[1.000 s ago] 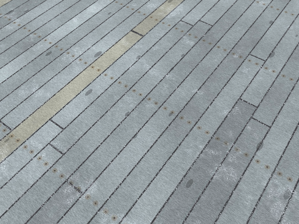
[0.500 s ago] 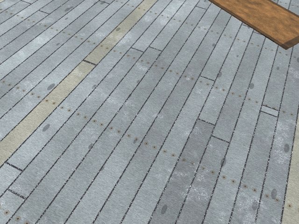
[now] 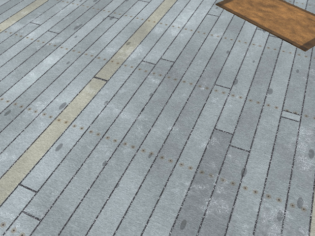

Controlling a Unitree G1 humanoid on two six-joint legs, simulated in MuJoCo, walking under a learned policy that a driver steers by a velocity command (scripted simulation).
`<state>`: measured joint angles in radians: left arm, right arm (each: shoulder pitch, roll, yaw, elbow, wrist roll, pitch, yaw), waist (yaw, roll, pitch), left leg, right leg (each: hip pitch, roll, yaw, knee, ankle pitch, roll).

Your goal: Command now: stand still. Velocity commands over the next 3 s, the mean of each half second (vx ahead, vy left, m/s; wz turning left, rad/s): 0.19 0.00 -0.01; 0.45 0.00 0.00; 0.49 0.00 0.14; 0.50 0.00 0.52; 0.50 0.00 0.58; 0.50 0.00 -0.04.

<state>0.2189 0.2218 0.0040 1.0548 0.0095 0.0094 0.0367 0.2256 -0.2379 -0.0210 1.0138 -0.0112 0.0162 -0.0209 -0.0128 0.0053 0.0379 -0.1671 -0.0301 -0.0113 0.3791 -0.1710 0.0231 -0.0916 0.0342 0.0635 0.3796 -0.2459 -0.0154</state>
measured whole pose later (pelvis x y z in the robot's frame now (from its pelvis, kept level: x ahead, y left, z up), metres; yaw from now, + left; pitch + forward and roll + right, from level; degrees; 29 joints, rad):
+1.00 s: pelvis +0.33 +0.01 -0.01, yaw +1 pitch -1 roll -1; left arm 0.19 0.22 0.05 1.00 0.02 -0.07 -0.01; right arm 0.34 -0.19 -0.03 1.04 -0.02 -0.08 0.00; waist -0.02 0.02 0.06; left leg -0.34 0.01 -0.01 1.21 -0.31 0.09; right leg -0.28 0.09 -0.13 0.47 -0.18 -0.12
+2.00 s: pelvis +0.91 +0.06 -0.02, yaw +23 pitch +2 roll +0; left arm 0.00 0.24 0.02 0.73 0.04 -0.08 0.00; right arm 0.44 -0.27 -0.08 0.93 0.00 -0.05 -0.01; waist -0.09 0.01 0.04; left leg -0.12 -0.13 -0.18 0.81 -0.50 0.09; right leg -0.46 0.01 -0.01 0.56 -0.12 -0.03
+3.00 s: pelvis +1.32 +0.37 -0.02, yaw +36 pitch +1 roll +1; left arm 0.14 0.23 0.03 0.79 0.03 -0.01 -0.05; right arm 0.39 -0.23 -0.02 0.93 -0.02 -0.09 -0.02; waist -0.04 -0.03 0.04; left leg 0.16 -0.09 0.16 0.17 -0.36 0.07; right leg -0.59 -0.02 -0.09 0.65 -0.07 -0.08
